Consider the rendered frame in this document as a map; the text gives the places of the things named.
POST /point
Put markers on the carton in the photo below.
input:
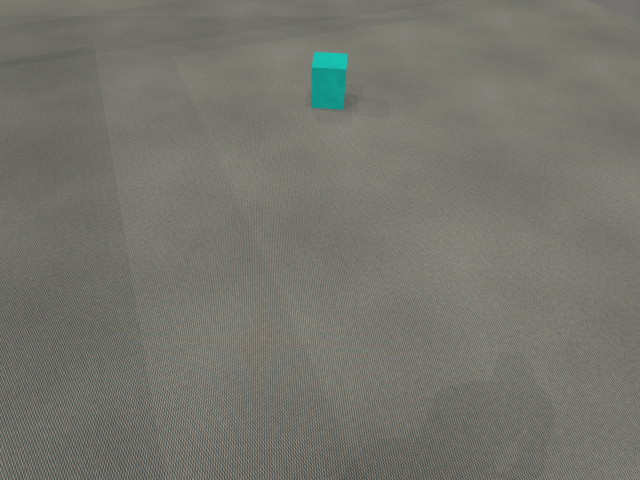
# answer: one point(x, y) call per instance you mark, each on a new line
point(328, 76)

